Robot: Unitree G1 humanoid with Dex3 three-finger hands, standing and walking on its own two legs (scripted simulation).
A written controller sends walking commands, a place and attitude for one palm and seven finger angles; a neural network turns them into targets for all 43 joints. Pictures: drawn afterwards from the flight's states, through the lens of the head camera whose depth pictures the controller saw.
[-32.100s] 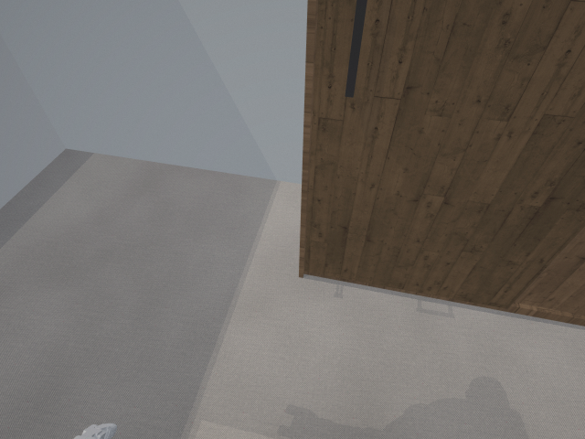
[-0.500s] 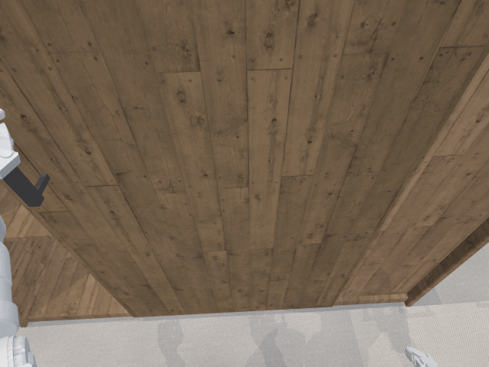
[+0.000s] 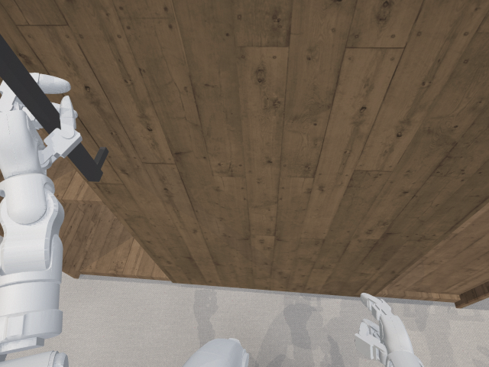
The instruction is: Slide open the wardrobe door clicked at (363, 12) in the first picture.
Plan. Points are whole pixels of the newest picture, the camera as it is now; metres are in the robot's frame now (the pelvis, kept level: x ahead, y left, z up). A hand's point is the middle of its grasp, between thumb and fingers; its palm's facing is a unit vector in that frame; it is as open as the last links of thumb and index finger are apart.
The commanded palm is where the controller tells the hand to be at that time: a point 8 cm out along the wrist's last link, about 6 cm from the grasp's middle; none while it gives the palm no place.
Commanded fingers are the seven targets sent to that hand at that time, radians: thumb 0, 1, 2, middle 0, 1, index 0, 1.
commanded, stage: stop walking and hold the door there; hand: left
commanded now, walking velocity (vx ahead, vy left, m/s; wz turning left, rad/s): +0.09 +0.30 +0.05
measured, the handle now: (51, 99) +0.37 +0.31 +0.23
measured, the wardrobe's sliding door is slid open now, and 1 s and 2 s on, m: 0.42 0.43 0.43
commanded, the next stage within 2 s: loosen the grip on the handle in 0.92 s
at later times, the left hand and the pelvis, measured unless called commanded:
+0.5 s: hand (72, 136) +0.34 +0.28 +0.20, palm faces +0.30 -0.95 -0.05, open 5.3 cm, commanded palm +0.31 +0.30 +0.17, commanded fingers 0.00 0.90 0.90 -0.45 -1.40 -0.45 -1.40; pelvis -0.01 +0.08 +0.01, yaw +2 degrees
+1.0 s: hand (75, 137) +0.34 +0.27 +0.20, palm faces +0.32 -0.95 -0.07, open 5.4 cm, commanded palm +0.30 +0.31 +0.19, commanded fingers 0.00 0.90 0.90 -0.45 -1.40 -0.45 -1.40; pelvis +0.00 +0.08 +0.01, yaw +1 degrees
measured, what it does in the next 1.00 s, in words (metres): steps on the spot: left foot, then right foot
